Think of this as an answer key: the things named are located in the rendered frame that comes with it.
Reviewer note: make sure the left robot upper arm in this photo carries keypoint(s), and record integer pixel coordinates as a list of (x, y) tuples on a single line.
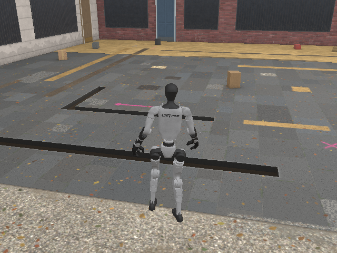
[(150, 118)]

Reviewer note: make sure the right robot hand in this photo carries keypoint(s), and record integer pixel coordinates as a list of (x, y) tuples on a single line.
[(193, 147)]

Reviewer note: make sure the left robot forearm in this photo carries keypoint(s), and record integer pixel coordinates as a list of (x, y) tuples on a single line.
[(140, 138)]

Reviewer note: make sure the right robot forearm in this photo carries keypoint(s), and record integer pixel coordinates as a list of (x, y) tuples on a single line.
[(194, 136)]

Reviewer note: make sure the left robot hand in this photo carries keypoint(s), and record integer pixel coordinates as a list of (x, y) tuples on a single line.
[(136, 149)]

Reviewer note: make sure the right robot upper arm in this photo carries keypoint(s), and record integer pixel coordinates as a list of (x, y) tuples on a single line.
[(189, 120)]

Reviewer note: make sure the robot head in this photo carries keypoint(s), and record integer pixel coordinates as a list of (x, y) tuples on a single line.
[(171, 91)]

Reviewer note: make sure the left robot thigh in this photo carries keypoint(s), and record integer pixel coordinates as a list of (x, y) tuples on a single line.
[(155, 154)]

